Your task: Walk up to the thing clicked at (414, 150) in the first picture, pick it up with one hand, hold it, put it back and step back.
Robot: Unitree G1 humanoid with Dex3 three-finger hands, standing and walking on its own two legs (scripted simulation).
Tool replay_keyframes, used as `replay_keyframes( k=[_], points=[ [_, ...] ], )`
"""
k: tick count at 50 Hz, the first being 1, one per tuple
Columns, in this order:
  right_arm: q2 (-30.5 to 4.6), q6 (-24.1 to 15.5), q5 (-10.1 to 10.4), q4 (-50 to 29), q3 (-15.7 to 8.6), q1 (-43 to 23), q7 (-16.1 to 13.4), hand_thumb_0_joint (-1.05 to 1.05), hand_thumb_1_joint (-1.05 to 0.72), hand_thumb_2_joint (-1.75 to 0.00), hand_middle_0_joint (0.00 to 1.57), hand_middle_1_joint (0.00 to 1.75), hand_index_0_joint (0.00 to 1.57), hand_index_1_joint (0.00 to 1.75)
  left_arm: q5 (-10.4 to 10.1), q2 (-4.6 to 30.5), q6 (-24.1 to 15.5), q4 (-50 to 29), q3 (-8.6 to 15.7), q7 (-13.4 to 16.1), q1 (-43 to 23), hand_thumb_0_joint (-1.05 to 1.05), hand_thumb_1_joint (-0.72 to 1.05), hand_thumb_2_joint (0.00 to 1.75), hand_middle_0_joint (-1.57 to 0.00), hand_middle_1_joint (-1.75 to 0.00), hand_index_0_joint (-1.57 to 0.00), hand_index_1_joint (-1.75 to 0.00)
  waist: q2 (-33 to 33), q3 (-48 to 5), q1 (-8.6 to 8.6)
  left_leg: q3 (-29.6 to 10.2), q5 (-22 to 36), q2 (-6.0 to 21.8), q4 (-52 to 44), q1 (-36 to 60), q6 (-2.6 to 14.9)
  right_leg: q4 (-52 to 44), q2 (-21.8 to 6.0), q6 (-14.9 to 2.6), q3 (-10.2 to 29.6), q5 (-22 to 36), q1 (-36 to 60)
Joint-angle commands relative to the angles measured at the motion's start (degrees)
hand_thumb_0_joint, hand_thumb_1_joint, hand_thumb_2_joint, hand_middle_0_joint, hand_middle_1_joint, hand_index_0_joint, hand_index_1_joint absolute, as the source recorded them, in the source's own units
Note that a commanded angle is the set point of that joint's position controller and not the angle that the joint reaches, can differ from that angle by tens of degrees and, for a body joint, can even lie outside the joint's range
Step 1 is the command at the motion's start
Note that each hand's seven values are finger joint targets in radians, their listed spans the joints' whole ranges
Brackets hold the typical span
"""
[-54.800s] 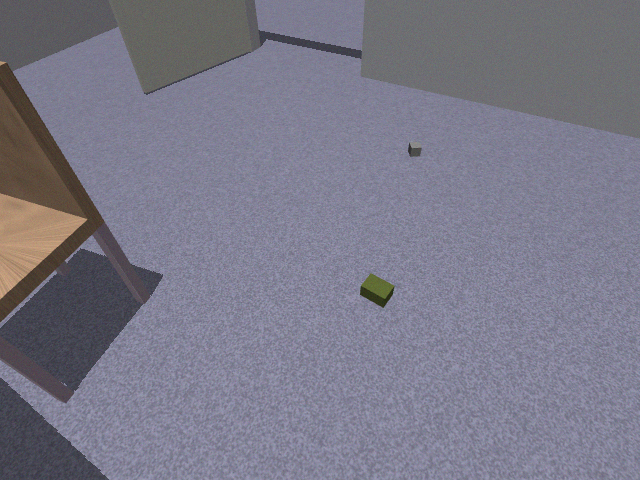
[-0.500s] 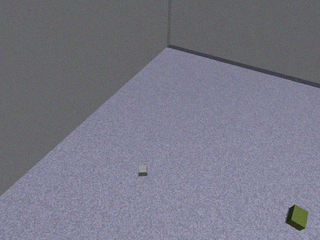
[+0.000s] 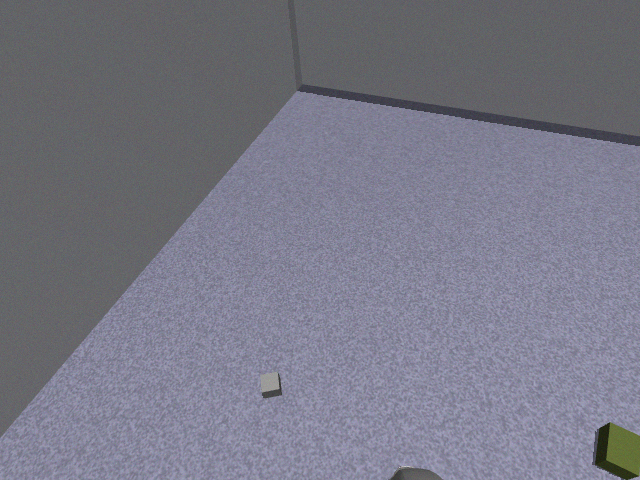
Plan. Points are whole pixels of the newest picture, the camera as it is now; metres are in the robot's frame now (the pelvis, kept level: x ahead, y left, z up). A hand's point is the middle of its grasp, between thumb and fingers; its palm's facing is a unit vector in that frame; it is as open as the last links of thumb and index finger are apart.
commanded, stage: walk up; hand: left
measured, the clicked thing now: (271, 385) +0.51 +0.20 -0.73
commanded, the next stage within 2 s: none
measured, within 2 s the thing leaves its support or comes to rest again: neither
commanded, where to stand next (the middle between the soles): +0.14 -0.02 m, yaw -1 degrees
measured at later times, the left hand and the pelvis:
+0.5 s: hand (174, 473) +0.19 +0.24 -0.16, palm faces -0.01 -0.95 -0.32, open 7.4 cm; pelvis +0.09 -0.01 +0.00, yaw +1 degrees
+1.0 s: hand out of the picture +0.11 +0.25 -0.13, palm faces +0.02 -0.90 -0.43, open 7.4 cm; pelvis +0.05 -0.03 +0.01, yaw +1 degrees
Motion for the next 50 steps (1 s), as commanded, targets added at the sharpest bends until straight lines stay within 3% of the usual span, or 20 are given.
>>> replay_keyframes(
  k=[1,5,10,13,16,18,19,20,24,28,31,32,33,34,35,38,44,46,48,50],
  points=[
    [-13.5,-1.4,0.9,-6.3,-2.4,3.0,-2.0,0.0,-0.9,-0.9,0.2,0.3,0.2,0.3,-1.8,20.0,-1.8,-4.0,5.8,2.4,12.0,0.0,0.9,0.9,-0.2,-0.3,-0.2,-0.3,-15.5,-8.6,6.96,-5.6,-4.8,-5.1,31.8,-29.3,2.29,-18.8,-23.2,-16.56,38.7,-3.9,24.7],
    [-10.7,-1.1,1.4,-4.1,-2.1,5.2,-1.2,0.0,-0.9,-0.9,0.2,0.3,0.2,0.3,-2.1,13.8,-1.8,-7.3,3.6,3.1,4.0,0.0,0.9,0.9,-0.2,-0.3,-0.2,-0.3,-10.1,-2.9,1.75,-7.8,4.2,-1.9,26.5,-23.6,1.59,-18.1,-12.7,-11.59,14.3,5.4,9.2],
    [-7.5,-0.6,0.8,-3.9,-1.2,2.7,-1.6,0.0,-0.9,-0.9,0.2,0.3,0.2,0.3,-0.9,11.2,-2.1,-9.1,1.7,4.3,2.5,0.0,0.9,0.9,-0.2,-0.3,-0.2,-0.3,-9.8,-2.5,1.95,-3.8,9.5,-2.6,10.4,-19.3,-1.71,-13.3,-10.9,-12.32,4.7,34.7,5.4],
    [-7.6,-0.8,0.6,-3.3,-1.3,2.1,-2.3,0.0,-0.9,-0.9,0.2,0.3,0.2,0.3,-1.3,12.3,-1.1,-9.6,1.7,4.6,1.2,0.0,0.9,0.9,-0.2,-0.3,-0.2,-0.3,-10.5,-7.3,2.37,-1.8,14.3,-3.4,2.3,-16.0,-1.12,-6.3,-12.6,-11.31,6.0,35.3,9.5],
    [-9.2,-0.9,0.0,-2.8,-2.1,1.9,-2.7,0.0,-0.9,-0.9,0.2,0.3,0.2,0.3,-2.7,11.9,0.7,-9.7,0.8,4.9,-0.9,0.0,0.9,0.9,-0.2,-0.3,-0.2,-0.3,-5.5,-9.8,0.03,-1.7,27.9,-5.1,-8.9,-6.5,1.14,3.7,-9.3,-6.82,4.9,20.0,3.8],
    [-15.9,-0.7,-0.7,-5.0,-3.4,-1.1,-3.2,0.0,-0.9,-0.9,0.2,0.3,0.2,0.3,-3.8,9.2,1.6,-9.4,0.2,5.1,1.7,0.0,0.9,0.9,-0.2,-0.3,-0.2,-0.3,6.3,-11.7,1.53,-21.6,44.7,10.3,-13.9,-5.2,8.01,13.8,0.0,-0.94,2.3,-0.6,-1.1],
    [-16.5,-0.5,-0.2,-6.0,-3.1,-2.9,-3.2,0.0,-0.9,-0.9,0.2,0.3,0.2,0.3,-3.9,9.7,2.6,-8.2,0.4,5.5,3.5,0.0,0.9,0.9,-0.2,-0.3,-0.2,-0.3,7.5,-11.6,1.86,-28.6,46.6,15.9,-15.7,-7.5,13.84,21.6,3.9,-0.45,5.1,-24.6,-0.7],
    [-16.8,-0.4,0.2,-6.0,-3.1,-5.1,-3.3,0.0,-0.9,-0.9,0.2,0.3,0.2,0.3,-3.7,10.6,3.5,-6.9,0.4,6.0,5.3,0.0,0.9,0.9,-0.2,-0.3,-0.2,-0.3,8.3,-12.2,2.23,-31.1,43.4,18.5,-15.0,-8.6,18.25,26.5,1.6,-0.19,8.5,-27.8,1.0],
    [-13.8,0.5,0.2,-6.2,-2.1,-8.8,-3.7,0.0,-0.9,-0.9,0.2,0.3,0.2,0.3,-3.3,10.9,3.1,-4.5,1.1,5.4,3.4,0.0,0.9,0.9,-0.2,-0.3,-0.2,-0.3,9.2,-11.3,2.78,-15.9,43.6,10.0,-11.2,-11.6,12.73,26.5,2.3,-0.62,8.9,-23.0,0.2],
    [-12.6,1.8,-0.7,-6.1,-1.8,-10.1,-2.8,0.0,-0.9,-0.9,0.2,0.3,0.2,0.3,-3.1,10.1,1.9,-2.9,0.7,5.6,3.8,0.0,0.9,0.9,-0.2,-0.3,-0.2,-0.3,10.1,-12.7,1.97,-13.7,36.3,8.0,-8.3,-7.0,11.8,11.8,1.1,1.15,3.2,-21.0,1.2],
    [-12.5,3.5,-0.1,-6.2,-1.5,-12.8,-1.9,0.0,-0.9,-0.9,0.2,0.3,0.2,0.3,-2.1,9.5,0.1,0.8,1.0,6.2,7.7,0.0,0.9,0.9,-0.2,-0.3,-0.2,-0.3,6.8,-13.6,4.54,-10.8,32.2,5.4,0.3,-9.8,9.41,-11.9,1.9,1.44,0.8,-6.1,10.7],
    [-9.9,3.9,0.7,-6.2,-0.7,-13.2,-1.7,0.0,-0.9,-0.9,0.2,0.3,0.2,0.3,-1.2,11.7,-0.7,0.3,1.2,6.6,5.5,0.0,0.9,0.9,-0.2,-0.3,-0.2,-0.3,2.3,-11.6,4.04,-9.5,29.6,3.4,4.1,-15.4,6.63,-13.9,-1.4,1.09,7.8,-1.6,13.0],
    [-7.3,4.1,1.4,-6.8,0.0,-12.8,-1.4,0.0,-0.9,-0.9,0.2,0.3,0.2,0.3,0.0,15.9,-1.4,-0.7,2.1,6.9,3.9,0.0,0.9,0.9,-0.2,-0.3,-0.2,-0.3,-9.0,-8.8,3.01,-7.2,16.9,-2.0,9.6,-26.1,2.64,-14.9,-12.2,-1.99,25.1,4.9,13.9],
    [-9.5,4.6,0.9,-7.1,-1.1,-16.1,-2.2,0.0,-0.9,-0.9,0.2,0.3,0.2,0.3,0.0,21.6,-1.2,-1.8,2.8,7.0,0.5,0.0,0.9,0.9,-0.2,-0.3,-0.2,-0.3,-12.1,-6.5,3.61,-9.5,-4.2,-4.7,13.1,-25.1,1.69,-15.7,-21.6,-11.31,32.8,6.2,3.6],
    [-11.9,4.7,0.4,-5.6,-2.2,-15.5,-2.4,0.0,-0.9,-0.9,0.2,0.3,0.2,0.3,0.1,22.3,-1.1,-2.8,3.0,7.0,-3.2,0.0,0.9,0.9,-0.2,-0.3,-0.2,-0.3,-12.8,-3.4,2.7,-11.3,-5.2,-3.1,18.2,-20.5,0.89,-15.6,-23.7,-14.77,34.1,5.7,-3.4],
    [-9.4,3.8,1.3,-3.1,-1.5,-14.6,-1.4,0.0,-0.9,-0.9,0.2,0.3,0.2,0.3,-0.3,14.4,-2.0,-2.1,1.6,6.8,-3.8,0.0,0.9,0.9,-0.2,-0.3,-0.2,-0.3,-9.2,-0.8,1.32,-10.0,0.9,-5.1,13.2,-23.6,1.47,-9.5,-13.5,-8.56,16.1,20.4,5.7],
    [-7.7,2.0,0.3,-0.6,-0.9,-13.1,-1.0,0.0,-0.9,-0.9,0.2,0.3,0.2,0.3,-0.7,14.2,-1.5,-1.8,1.4,6.2,-0.5,0.0,0.9,0.9,-0.2,-0.3,-0.2,-0.3,-13.5,-8.3,2.45,-2.1,9.9,-6.3,-11.7,-13.3,0.91,-1.8,-9.2,-5.3,10.0,22.9,14.7],
    [-10.4,1.1,-0.6,1.5,-2.1,-8.7,-1.6,0.0,-0.9,-0.9,0.2,0.3,0.2,0.3,-1.6,11.7,-1.1,-2.9,0.4,6.0,-1.5,0.0,0.9,0.9,-0.2,-0.3,-0.2,-0.3,-9.0,-13.3,0.38,-9.4,22.3,-1.9,-16.9,0.2,3.52,5.4,-7.5,-2.09,8.0,16.3,7.1],
    [-15.2,0.9,0.0,1.1,-2.7,-11.1,-1.6,0.0,-0.9,-0.9,0.2,0.3,0.2,0.3,-2.3,9.5,-0.6,-2.1,-0.4,6.2,-0.6,0.0,0.9,0.9,-0.2,-0.3,-0.2,-0.3,4.5,-14.2,1.7,-26.1,25.8,12.3,-15.9,0.4,13.46,8.6,0.2,0.83,1.9,-19.4,-0.2],
    [-13.5,1.7,0.2,0.6,-1.8,-16.8,-0.9,0.0,-0.9,-0.9,0.2,0.3,0.2,0.3,-1.5,11.4,-1.3,0.2,-0.2,6.1,0.7,0.0,0.9,0.9,-0.2,-0.3,-0.2,-0.3,4.1,-10.6,4.04,-19.2,17.0,8.2,-15.0,-10.5,11.49,-2.6,-2.0,-0.3,4.1,-17.7,9.3]
  ],
)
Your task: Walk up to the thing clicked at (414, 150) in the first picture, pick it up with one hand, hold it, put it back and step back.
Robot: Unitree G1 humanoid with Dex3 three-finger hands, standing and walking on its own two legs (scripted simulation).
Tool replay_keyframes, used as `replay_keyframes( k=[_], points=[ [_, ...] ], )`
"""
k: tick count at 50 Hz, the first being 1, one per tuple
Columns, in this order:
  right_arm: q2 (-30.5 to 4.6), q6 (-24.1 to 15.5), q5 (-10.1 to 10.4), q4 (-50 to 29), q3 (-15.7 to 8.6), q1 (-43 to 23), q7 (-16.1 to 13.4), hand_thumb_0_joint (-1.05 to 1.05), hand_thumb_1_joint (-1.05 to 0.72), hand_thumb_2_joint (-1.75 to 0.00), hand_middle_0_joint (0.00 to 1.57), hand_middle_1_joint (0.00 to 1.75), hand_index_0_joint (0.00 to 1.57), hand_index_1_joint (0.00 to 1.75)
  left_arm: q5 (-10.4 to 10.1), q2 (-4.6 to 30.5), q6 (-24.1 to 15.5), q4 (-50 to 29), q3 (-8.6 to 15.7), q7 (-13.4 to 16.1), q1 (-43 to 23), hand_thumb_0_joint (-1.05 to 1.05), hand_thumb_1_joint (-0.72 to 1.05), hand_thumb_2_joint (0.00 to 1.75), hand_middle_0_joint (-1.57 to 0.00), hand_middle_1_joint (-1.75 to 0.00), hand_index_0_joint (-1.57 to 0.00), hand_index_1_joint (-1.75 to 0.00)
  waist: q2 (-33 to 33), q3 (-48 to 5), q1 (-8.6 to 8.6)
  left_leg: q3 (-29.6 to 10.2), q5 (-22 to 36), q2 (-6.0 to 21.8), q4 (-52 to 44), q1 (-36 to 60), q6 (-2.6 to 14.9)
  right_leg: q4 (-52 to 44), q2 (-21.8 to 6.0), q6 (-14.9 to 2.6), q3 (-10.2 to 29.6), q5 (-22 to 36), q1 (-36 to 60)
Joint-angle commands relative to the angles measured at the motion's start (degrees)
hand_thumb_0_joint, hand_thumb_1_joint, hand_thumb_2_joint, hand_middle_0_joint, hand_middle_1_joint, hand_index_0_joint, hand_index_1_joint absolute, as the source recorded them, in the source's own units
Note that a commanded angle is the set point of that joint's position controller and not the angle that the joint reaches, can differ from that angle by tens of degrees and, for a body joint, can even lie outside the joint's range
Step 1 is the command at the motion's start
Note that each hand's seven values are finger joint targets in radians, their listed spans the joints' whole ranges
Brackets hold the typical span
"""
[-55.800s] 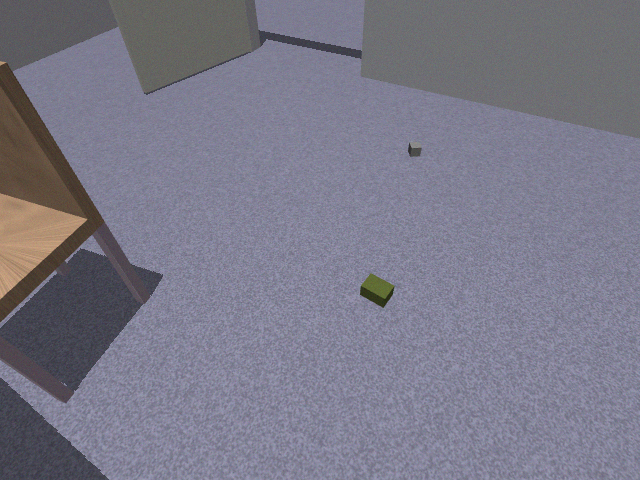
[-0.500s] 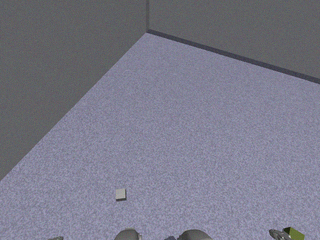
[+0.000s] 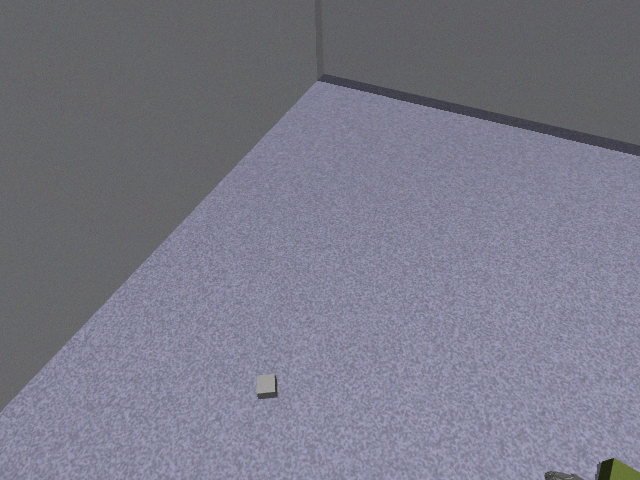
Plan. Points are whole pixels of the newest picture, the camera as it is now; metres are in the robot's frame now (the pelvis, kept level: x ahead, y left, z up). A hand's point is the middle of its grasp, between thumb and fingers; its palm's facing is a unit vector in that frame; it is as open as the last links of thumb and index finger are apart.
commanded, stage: walk up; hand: left
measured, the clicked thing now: (267, 386) +0.47 +0.22 -0.73
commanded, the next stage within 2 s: stand in 1.56 s
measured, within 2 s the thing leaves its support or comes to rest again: neither
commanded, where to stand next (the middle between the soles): +0.09 +0.01 m, yaw -2 degrees
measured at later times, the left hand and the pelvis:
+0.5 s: hand out of the picture +0.09 +0.27 -0.14, palm faces +0.00 -0.94 -0.34, open 7.4 cm; pelvis +0.02 +0.01 +0.02, yaw +1 degrees
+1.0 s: hand out of the picture +0.10 +0.27 -0.13, palm faces +0.02 -0.94 -0.35, open 7.4 cm; pelvis +0.02 +0.01 +0.02, yaw +2 degrees
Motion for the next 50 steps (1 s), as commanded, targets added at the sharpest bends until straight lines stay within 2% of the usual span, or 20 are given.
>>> replay_keyframes(
  k=[1,2,3,4,5,6,7,8,9,10,12,14,16,22,25,30,38,46,50],
  points=[
    [-13.2,-1.0,0.7,-4.9,-2.1,-6.5,-0.4,0.0,-0.9,-0.9,0.2,0.3,0.2,0.3,0.2,10.2,-2.5,-1.5,2.0,0.2,2.3,0.0,0.9,0.9,-0.2,-0.3,-0.2,-0.3,6.0,-10.7,1.36,-8.3,3.4,9.0,-7.1,-1.0,8.28,-14.6,-0.4,-1.8,1.3,4.0,7.3],
    [-11.5,-0.9,1.0,-5.3,-1.5,-7.2,-0.3,0.0,-0.9,-0.9,0.2,0.3,0.2,0.3,0.5,11.8,-2.8,-1.4,2.3,0.1,2.0,0.0,0.9,0.9,-0.2,-0.3,-0.2,-0.3,3.3,-8.4,1.0,-4.6,3.4,4.4,-2.9,-3.3,4.56,-18.6,-3.6,-3.19,6.9,9.5,6.6],
    [-10.8,-0.8,1.2,-4.7,-1.3,-6.1,-0.3,0.0,-0.9,-0.9,0.2,0.3,0.2,0.3,0.6,13.7,-3.0,-1.0,2.9,0.3,1.5,0.0,0.9,0.9,-0.2,-0.3,-0.2,-0.3,1.4,-6.9,0.47,-3.2,2.6,1.9,0.2,-5.5,2.3,-21.3,-7.4,-5.36,12.0,10.6,7.2],
    [-10.3,-0.7,1.1,-3.3,-1.1,-4.3,-0.3,0.0,-0.9,-0.9,0.2,0.3,0.2,0.3,0.6,15.3,-2.9,-0.8,3.0,0.4,-0.2,0.0,0.9,0.9,-0.2,-0.3,-0.2,-0.3,-0.7,-6.6,-0.47,-2.1,-3.4,0.7,1.2,-4.5,1.86,-23.8,-11.4,-7.88,16.0,4.5,4.4],
    [-10.8,-0.4,1.0,-1.6,-1.3,-1.6,-0.1,0.0,-0.9,-0.9,0.2,0.3,0.2,0.3,0.8,15.5,-2.8,-1.3,2.8,0.2,-4.0,0.0,0.9,0.9,-0.2,-0.3,-0.2,-0.3,-1.1,-5.4,-2.32,-1.8,-9.2,1.0,1.4,0.1,2.17,-25.0,-12.6,-8.81,15.8,-5.1,-1.8],
    [-10.6,-0.4,0.7,-0.3,-1.5,0.9,0.0,0.0,-0.9,-0.9,0.2,0.3,0.2,0.3,1.0,14.6,-2.4,-1.9,2.5,0.1,-6.8,0.0,0.9,0.9,-0.2,-0.3,-0.2,-0.3,-2.3,-3.3,-3.79,-2.5,-9.7,1.3,-1.2,4.5,2.63,-25.2,-11.4,-7.73,14.1,-10.2,-8.0],
    [-11.1,-0.6,0.4,0.3,-1.7,1.3,0.1,0.0,-0.9,-0.9,0.2,0.3,0.2,0.3,0.8,12.8,-2.0,-1.8,2.0,-0.2,-7.5,0.0,0.9,0.9,-0.2,-0.3,-0.2,-0.3,-1.4,-1.3,-4.1,-5.2,-9.6,2.7,-7.0,5.6,3.13,-24.0,-7.5,-5.18,9.8,-12.7,-10.2],
    [-12.4,-1.0,0.3,0.3,-1.9,0.4,0.2,0.0,-0.9,-0.9,0.2,0.3,0.2,0.3,0.3,11.3,-1.8,-1.4,1.7,-0.4,-7.4,0.0,0.9,0.9,-0.2,-0.3,-0.2,-0.3,0.4,-0.1,-3.31,-9.8,-11.1,5.2,-11.7,3.0,3.98,-21.1,-3.1,-3.12,5.8,-9.2,-8.9],
    [-13.0,-1.3,0.4,0.2,-1.8,-1.4,0.3,0.0,-0.9,-0.9,0.2,0.3,0.2,0.3,0.2,10.6,-1.8,-0.5,1.6,-0.5,-6.8,0.0,0.9,0.9,-0.2,-0.3,-0.2,-0.3,1.5,0.6,-2.08,-13.0,-14.1,7.5,-14.8,-1.6,4.98,-18.7,-0.4,-2.23,2.5,-4.0,-4.8],
    [-13.3,-1.4,0.4,-0.1,-1.6,-3.2,0.3,0.0,-0.9,-0.9,0.2,0.3,0.2,0.3,0.2,10.6,-1.9,0.6,1.7,-0.6,-5.1,0.0,0.9,0.9,-0.2,-0.3,-0.2,-0.3,1.6,-0.1,-0.89,-14.8,-15.8,9.0,-16.7,-4.1,5.52,-17.6,0.3,-2.03,1.4,-0.4,-0.8],
    [-12.6,-1.6,0.3,0.1,-1.0,-3.9,0.3,0.0,-0.9,-0.9,0.2,0.3,0.2,0.3,0.0,10.3,-2.2,1.8,1.7,-0.8,-3.5,0.0,0.9,0.9,-0.2,-0.3,-0.2,-0.3,1.6,-1.3,0.16,-12.5,-14.6,7.5,-16.7,-6.7,4.43,-19.7,-0.3,-2.36,2.9,0.9,4.6],
    [-12.4,-1.8,0.2,0.9,-1.0,-3.6,0.1,0.0,-0.9,-0.9,0.2,0.3,0.2,0.3,0.0,10.4,-2.4,2.4,1.7,-0.8,-4.4,0.0,0.9,0.9,-0.2,-0.3,-0.2,-0.3,3.6,-3.1,-0.7,-10.4,-11.0,6.2,-16.0,-4.9,3.43,-21.1,-1.2,-2.68,4.0,2.6,6.0],
    [-12.5,-2.0,0.2,1.7,-0.9,-3.1,-0.1,0.0,-0.9,-0.9,0.2,0.3,0.2,0.3,-0.1,10.2,-2.5,3.0,1.4,-0.7,-4.9,0.0,0.9,0.9,-0.2,-0.3,-0.2,-0.3,5.4,-6.3,-1.04,-9.8,-6.8,6.3,-16.1,-1.9,3.24,-20.9,-1.5,-2.5,3.3,6.9,7.8],
    [-11.8,-2.3,1.0,3.2,-0.6,-3.1,-0.6,0.0,-0.9,-0.9,0.2,0.3,0.2,0.3,-0.4,10.2,-2.7,5.0,0.9,-0.3,-5.8,0.0,0.9,0.9,-0.2,-0.3,-0.2,-0.3,4.2,-11.8,-1.18,-6.8,16.6,6.5,-12.2,4.9,2.92,-21.7,-3.2,-1.64,2.0,22.4,12.7],
    [-11.7,-2.1,1.2,3.9,-0.7,-2.8,-0.9,0.0,-0.9,-0.9,0.2,0.3,0.2,0.3,-0.5,10.3,-2.6,5.6,0.7,-0.1,-6.7,0.0,0.9,0.9,-0.2,-0.3,-0.2,-0.3,2.8,-13.2,-1.6,-5.8,22.3,6.6,-11.2,7.5,2.96,-21.2,-3.7,-1.3,1.3,27.4,13.2],
    [-11.6,-1.5,1.1,4.4,-1.1,-4.2,-1.1,0.0,-0.9,-0.9,0.2,0.3,0.2,0.3,-0.4,9.9,-2.1,6.4,0.6,0.0,-7.9,0.0,0.9,0.9,-0.2,-0.3,-0.2,-0.3,1.5,-11.2,-1.81,-5.4,20.6,6.5,-12.0,7.8,3.11,-22.2,-3.7,-1.2,0.6,25.7,11.9],
    [-11.4,-1.2,1.0,5.1,-1.2,-5.8,-1.0,0.0,-0.9,-0.9,0.2,0.3,0.2,0.3,-0.2,9.5,-1.9,7.6,0.7,0.2,-9.0,0.0,0.9,0.9,-0.2,-0.3,-0.2,-0.3,1.1,-10.4,-1.77,-5.3,21.1,6.5,-13.2,8.9,2.94,-23.3,-3.8,-0.83,0.1,25.9,12.4],
    [-11.3,-1.1,0.8,5.4,-0.9,-6.7,-0.9,0.0,-0.9,-0.9,0.2,0.3,0.2,0.3,0.3,9.6,-1.8,7.7,0.9,0.0,-10.2,0.0,0.9,0.9,-0.2,-0.3,-0.2,-0.3,1.9,-8.9,-1.81,-5.5,14.8,6.2,-15.6,7.3,2.61,-25.1,-3.8,-0.52,0.4,20.9,12.6],
    [-11.0,-1.2,0.8,5.4,-0.8,-6.2,-0.9,0.0,-0.9,-0.9,0.2,0.3,0.2,0.3,0.4,9.6,-1.9,7.9,1.1,-0.1,-10.0,0.0,0.9,0.9,-0.2,-0.3,-0.2,-0.3,1.5,-9.7,-1.89,-5.4,14.9,6.0,-15.4,7.1,2.54,-25.4,-3.8,-0.65,0.3,20.9,14.0]
  ],
)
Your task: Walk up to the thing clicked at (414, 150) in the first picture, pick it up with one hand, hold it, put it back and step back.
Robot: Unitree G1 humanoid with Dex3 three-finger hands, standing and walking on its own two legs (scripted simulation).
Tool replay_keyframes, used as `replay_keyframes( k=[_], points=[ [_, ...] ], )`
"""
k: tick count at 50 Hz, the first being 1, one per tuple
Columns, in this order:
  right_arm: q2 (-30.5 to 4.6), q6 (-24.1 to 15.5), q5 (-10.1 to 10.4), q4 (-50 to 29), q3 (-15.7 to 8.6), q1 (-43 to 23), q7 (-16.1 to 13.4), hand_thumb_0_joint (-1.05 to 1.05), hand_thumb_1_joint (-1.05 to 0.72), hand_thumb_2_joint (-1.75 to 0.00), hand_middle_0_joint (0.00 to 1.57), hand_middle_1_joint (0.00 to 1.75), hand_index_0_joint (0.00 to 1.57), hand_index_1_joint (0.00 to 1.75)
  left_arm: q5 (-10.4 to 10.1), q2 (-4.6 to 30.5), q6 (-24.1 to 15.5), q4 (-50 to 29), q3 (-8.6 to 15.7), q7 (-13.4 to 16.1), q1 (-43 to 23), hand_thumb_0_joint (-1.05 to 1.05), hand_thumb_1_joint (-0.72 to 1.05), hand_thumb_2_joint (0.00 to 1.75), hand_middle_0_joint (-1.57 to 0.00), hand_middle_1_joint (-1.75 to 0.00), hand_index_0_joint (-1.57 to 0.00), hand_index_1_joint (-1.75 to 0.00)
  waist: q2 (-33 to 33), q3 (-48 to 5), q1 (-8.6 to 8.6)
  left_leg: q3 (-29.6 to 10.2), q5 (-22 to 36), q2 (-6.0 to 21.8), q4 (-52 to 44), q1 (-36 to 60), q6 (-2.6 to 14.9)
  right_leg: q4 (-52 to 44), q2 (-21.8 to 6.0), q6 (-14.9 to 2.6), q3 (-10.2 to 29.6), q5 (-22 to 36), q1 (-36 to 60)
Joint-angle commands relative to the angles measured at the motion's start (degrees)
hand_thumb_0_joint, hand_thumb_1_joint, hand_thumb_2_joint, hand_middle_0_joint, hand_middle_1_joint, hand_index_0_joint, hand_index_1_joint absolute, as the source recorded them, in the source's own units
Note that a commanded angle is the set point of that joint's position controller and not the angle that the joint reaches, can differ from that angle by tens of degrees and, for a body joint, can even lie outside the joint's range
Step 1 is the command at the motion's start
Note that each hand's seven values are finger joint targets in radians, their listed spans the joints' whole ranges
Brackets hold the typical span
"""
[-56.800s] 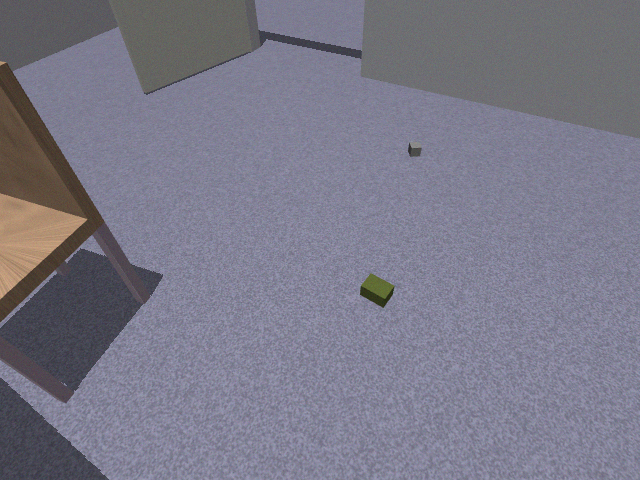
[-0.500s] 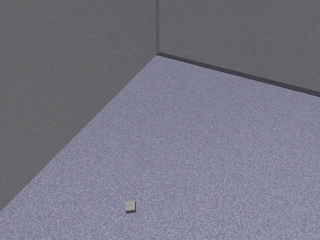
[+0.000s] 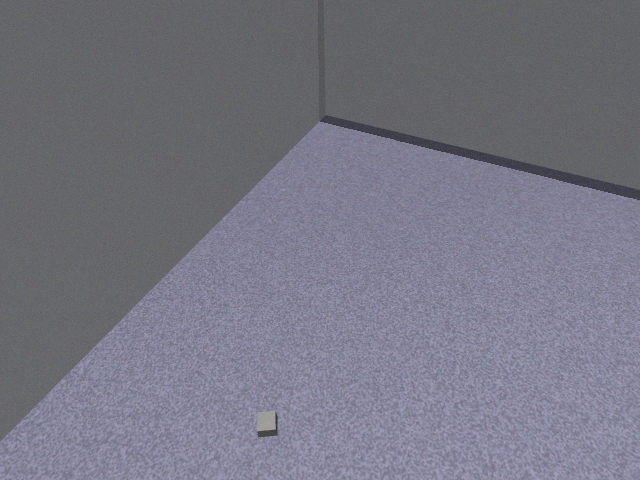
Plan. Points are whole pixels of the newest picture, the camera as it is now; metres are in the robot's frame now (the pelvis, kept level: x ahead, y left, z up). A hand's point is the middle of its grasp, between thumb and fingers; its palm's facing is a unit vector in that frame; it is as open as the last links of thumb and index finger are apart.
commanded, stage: walk up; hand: left
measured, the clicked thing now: (267, 423) +0.45 +0.20 -0.75
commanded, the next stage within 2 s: stand in 0.56 s
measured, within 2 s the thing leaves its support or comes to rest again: neither
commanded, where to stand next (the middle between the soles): +0.06 +0.00 m, yaw -4 degrees
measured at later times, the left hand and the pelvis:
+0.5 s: hand out of the picture +0.08 +0.25 -0.15, palm faces +0.02 -0.94 -0.35, open 7.4 cm; pelvis +0.00 +0.00 +0.00, yaw +1 degrees
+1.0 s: hand out of the picture +0.06 +0.25 -0.16, palm faces -0.01 -0.94 -0.33, open 7.4 cm; pelvis -0.01 -0.01 +0.00, yaw +0 degrees
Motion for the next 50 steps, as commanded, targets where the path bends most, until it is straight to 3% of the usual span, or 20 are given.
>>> replay_keyframes(
  k=[1,6,22,27,28,30,43,50],
  points=[
    [-12.1,-1.4,0.2,-3.5,-2.0,-2.4,-0.8,0.0,-0.9,-0.9,0.2,0.3,0.2,0.3,-0.1,12.7,-1.6,-3.4,2.5,0.9,-2.8,0.0,0.9,0.9,-0.2,-0.3,-0.2,-0.3,0.2,-5.3,-0.19,-2.8,10.6,5.0,-2.9,0.1,2.72,-3.1,-5.0,-2.44,2.8,8.4,1.9],
    [-12.0,-1.3,0.0,-3.1,-1.9,-1.7,-0.9,0.0,-0.9,-0.9,0.2,0.3,0.2,0.3,-0.2,12.5,-1.4,-3.7,2.5,0.8,-3.6,0.0,0.9,0.9,-0.2,-0.3,-0.2,-0.3,0.5,-3.2,-0.56,-3.2,7.1,4.4,-3.9,-1.8,2.38,-3.5,-4.7,-2.41,2.9,5.5,1.0],
    [-12.3,-1.6,0.0,-3.2,-1.8,-0.1,-1.1,0.0,-0.9,-0.9,0.2,0.3,0.2,0.3,-0.1,12.1,-1.0,-3.6,2.9,0.7,-1.6,0.0,0.9,0.9,-0.2,-0.3,-0.2,-0.3,1.1,-3.7,0.03,-4.2,8.7,5.0,-4.0,-2.6,3.04,-2.9,-4.6,-2.58,2.1,5.8,2.3],
    [-12.0,-1.5,0.0,-3.3,-1.8,0.1,-1.2,0.0,-0.9,-0.9,0.2,0.3,0.2,0.3,-0.2,12.3,-1.1,-3.8,2.8,0.7,-1.9,0.0,0.9,0.9,-0.2,-0.3,-0.2,-0.3,0.2,-4.0,-0.25,-3.6,10.6,4.6,-3.1,-1.3,2.75,-3.0,-5.0,-2.55,2.4,7.6,1.8],
    [-12.1,-1.7,-0.1,-4.0,-1.5,-0.7,-1.4,0.0,-0.9,-0.9,0.2,0.3,0.2,0.3,-0.5,12.4,-0.8,-3.8,2.6,0.9,-1.0,0.0,0.9,0.9,-0.2,-0.3,-0.2,-0.3,-1.0,-1.7,0.19,-4.4,15.8,5.9,-3.1,-0.9,2.21,-2.7,-5.6,-2.46,3.1,11.3,-0.5],
    [-12.5,-2.0,0.1,-4.0,-1.5,-0.2,-1.5,0.0,-0.9,-0.9,0.2,0.3,0.2,0.3,-0.8,12.1,-0.8,-3.9,2.5,0.9,-0.4,0.0,0.9,0.9,-0.2,-0.3,-0.2,-0.3,-0.2,-3.6,0.17,-4.2,18.5,6.3,-2.4,0.8,2.17,-2.5,-5.7,-2.39,2.9,13.7,0.7],
    [-12.4,-1.7,0.2,-4.4,-1.1,-0.9,-1.4,0.0,-0.9,-0.9,0.2,0.3,0.2,0.3,-0.5,12.7,-0.7,-4.2,2.2,0.6,-0.4,0.0,0.9,0.9,-0.2,-0.3,-0.2,-0.3,0.1,-5.3,-0.37,-3.3,13.9,6.1,-3.1,1.8,1.98,-3.7,-5.7,-2.47,3.7,11.3,0.8],
    [-12.4,-1.5,0.1,-4.0,-1.0,-0.9,-1.1,0.0,-0.9,-0.9,0.2,0.3,0.2,0.3,-0.4,12.8,-0.5,-3.8,2.1,0.3,-0.1,0.0,0.9,0.9,-0.2,-0.3,-0.2,-0.3,-0.2,-1.5,-0.18,-4.0,4.3,5.7,-5.2,-1.2,1.75,-5.2,-5.3,-2.46,4.0,1.3,-1.8]
  ],
)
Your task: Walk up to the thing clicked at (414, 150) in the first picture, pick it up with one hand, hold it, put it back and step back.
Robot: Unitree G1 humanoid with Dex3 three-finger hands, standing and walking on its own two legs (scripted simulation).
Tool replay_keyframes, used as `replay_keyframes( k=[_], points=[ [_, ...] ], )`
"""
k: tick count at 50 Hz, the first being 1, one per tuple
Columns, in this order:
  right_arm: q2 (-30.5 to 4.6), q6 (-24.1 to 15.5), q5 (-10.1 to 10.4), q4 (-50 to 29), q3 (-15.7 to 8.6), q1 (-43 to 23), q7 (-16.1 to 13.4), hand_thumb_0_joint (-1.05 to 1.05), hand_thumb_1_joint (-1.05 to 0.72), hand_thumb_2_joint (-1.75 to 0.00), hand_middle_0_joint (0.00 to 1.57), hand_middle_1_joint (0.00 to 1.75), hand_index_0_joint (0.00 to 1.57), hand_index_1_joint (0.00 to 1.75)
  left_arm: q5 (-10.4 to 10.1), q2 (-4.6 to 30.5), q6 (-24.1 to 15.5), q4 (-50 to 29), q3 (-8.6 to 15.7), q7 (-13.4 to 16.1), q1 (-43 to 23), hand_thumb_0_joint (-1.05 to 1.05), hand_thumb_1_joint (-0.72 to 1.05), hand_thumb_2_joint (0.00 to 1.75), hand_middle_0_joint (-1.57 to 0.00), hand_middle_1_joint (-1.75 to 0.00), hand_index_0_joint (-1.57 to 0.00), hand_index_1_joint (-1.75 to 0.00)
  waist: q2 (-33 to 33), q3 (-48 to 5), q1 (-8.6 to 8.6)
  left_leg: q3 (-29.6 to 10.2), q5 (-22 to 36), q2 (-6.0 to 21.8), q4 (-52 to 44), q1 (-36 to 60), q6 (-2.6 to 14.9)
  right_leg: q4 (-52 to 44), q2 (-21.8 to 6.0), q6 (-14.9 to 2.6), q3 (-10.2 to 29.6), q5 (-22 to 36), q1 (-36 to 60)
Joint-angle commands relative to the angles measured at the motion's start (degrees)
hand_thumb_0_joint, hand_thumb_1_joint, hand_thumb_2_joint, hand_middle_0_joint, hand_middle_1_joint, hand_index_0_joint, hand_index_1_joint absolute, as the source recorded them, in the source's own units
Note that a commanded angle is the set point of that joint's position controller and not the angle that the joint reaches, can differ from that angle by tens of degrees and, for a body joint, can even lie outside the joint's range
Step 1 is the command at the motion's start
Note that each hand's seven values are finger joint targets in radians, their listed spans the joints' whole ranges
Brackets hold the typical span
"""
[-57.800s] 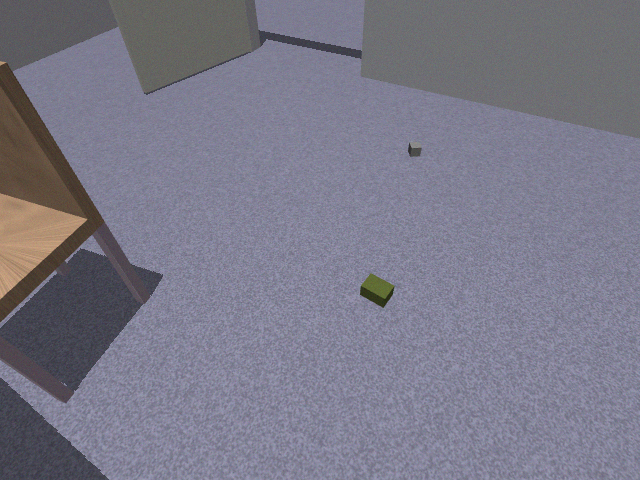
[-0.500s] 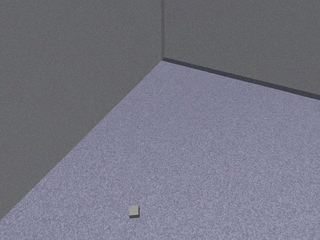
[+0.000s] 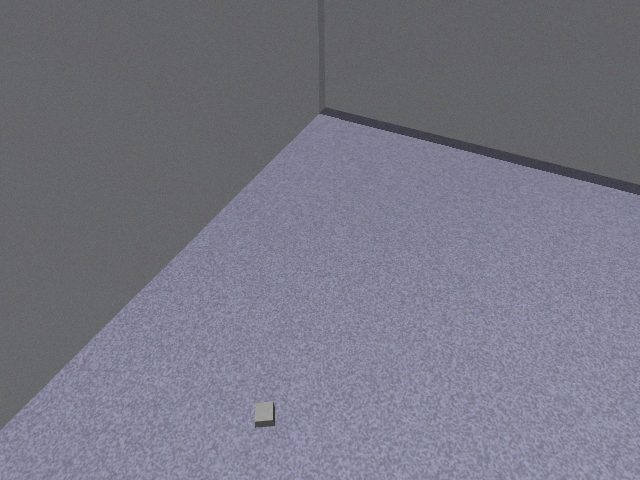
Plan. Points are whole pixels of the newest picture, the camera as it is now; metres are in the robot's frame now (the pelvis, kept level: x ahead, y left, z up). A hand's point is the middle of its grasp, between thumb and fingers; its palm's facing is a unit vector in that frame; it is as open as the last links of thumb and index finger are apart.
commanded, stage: stand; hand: left
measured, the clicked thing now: (265, 414) +0.46 +0.21 -0.75
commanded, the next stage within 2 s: rise first in 1.76 s
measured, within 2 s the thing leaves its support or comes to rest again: neither
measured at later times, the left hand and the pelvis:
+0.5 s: hand out of the picture +0.06 +0.26 -0.16, palm faces -0.02 -0.94 -0.34, open 7.4 cm; pelvis -0.01 +0.00 +0.00, yaw +0 degrees
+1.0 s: hand out of the picture +0.07 +0.26 -0.16, palm faces -0.03 -0.94 -0.34, open 7.4 cm; pelvis +0.00 +0.00 +0.00, yaw +0 degrees
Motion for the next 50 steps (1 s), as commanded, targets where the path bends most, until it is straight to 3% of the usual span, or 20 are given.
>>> replay_keyframes(
  k=[1,9,17,25,32,44,47,50],
  points=[
    [-12.2,-1.2,0.2,-3.4,-2.2,-1.9,-0.6,0.0,-0.9,-0.9,0.2,0.3,0.2,0.3,0.0,12.8,-1.4,-3.4,2.3,0.8,-2.0,0.0,0.9,0.9,-0.2,-0.3,-0.2,-0.3,0.4,-3.0,-0.43,-3.7,2.3,5.1,-3.6,-0.6,2.51,-4.3,-6.0,-1.98,4.6,-0.3,-1.7],
    [-12.5,-1.6,0.1,-3.0,-2.1,-0.8,-0.8,0.0,-0.9,-0.9,0.2,0.3,0.2,0.3,-0.4,12.6,-1.5,-3.6,2.2,0.7,-1.3,0.0,0.9,0.9,-0.2,-0.3,-0.2,-0.3,1.1,-4.9,-0.1,-3.8,7.9,5.5,-2.8,0.0,2.72,-2.9,-6.2,-2.01,4.5,4.9,0.3],
    [-12.2,-1.3,0.2,-2.7,-2.0,-0.1,-0.7,0.0,-0.9,-0.9,0.2,0.3,0.2,0.3,-0.2,12.8,-1.3,-3.4,2.1,0.7,-1.1,0.0,0.9,0.9,-0.2,-0.3,-0.2,-0.3,-0.2,-2.8,-0.37,-3.9,1.7,5.0,-3.6,-1.7,2.65,-3.6,-5.9,-2.11,4.6,-0.4,-1.6],
    [-12.1,-1.5,0.2,-2.9,-1.9,0.5,-0.7,0.0,-0.9,-0.9,0.2,0.3,0.2,0.3,-0.3,13.1,-1.6,-3.8,2.1,0.8,-1.2,0.0,0.9,0.9,-0.2,-0.3,-0.2,-0.3,-0.4,-4.2,-0.59,-3.6,7.0,5.3,-2.4,-0.2,2.62,-3.1,-6.3,-2.19,4.9,3.9,-0.8],
    [-12.1,-1.2,0.1,-2.8,-1.9,0.5,-0.5,0.0,-0.9,-0.9,0.2,0.3,0.2,0.3,-0.1,13.2,-1.4,-3.8,2.0,0.7,-0.9,0.0,0.9,0.9,-0.2,-0.3,-0.2,-0.3,0.3,-1.8,-0.56,-3.9,0.1,4.8,-3.8,-2.4,2.49,-4.1,-5.9,-2.2,5.1,-3.3,-3.0],
    [-12.3,-1.7,0.3,-3.0,-1.9,0.2,-0.9,0.0,-0.9,-0.9,0.2,0.3,0.2,0.3,-0.4,13.0,-1.5,-4.2,1.9,0.8,-0.5,0.0,0.9,0.9,-0.2,-0.3,-0.2,-0.3,0.5,-6.6,-0.31,-3.3,12.2,5.7,-1.4,0.7,2.57,-1.4,-6.4,-2.12,4.3,9.5,1.4],
    [-12.3,-1.4,0.3,-2.9,-1.9,0.1,-1.0,0.0,-0.9,-0.9,0.2,0.3,0.2,0.3,-0.3,12.8,-1.5,-4.0,1.8,0.9,-0.8,0.0,0.9,0.9,-0.2,-0.3,-0.2,-0.3,0.1,-5.5,-0.4,-3.4,11.1,5.6,-1.8,0.2,2.53,-1.8,-6.2,-1.98,4.2,8.6,0.7],
    [-12.3,-1.3,0.2,-2.9,-1.8,-0.1,-0.9,0.0,-0.9,-0.9,0.2,0.3,0.2,0.3,-0.3,12.9,-1.3,-3.9,1.8,0.8,-0.6,0.0,0.9,0.9,-0.2,-0.3,-0.2,-0.3,0.7,-3.6,-0.24,-3.4,7.0,5.3,-2.8,-0.5,2.44,-2.5,-6.0,-2.01,4.3,4.1,-0.9]
  ],
)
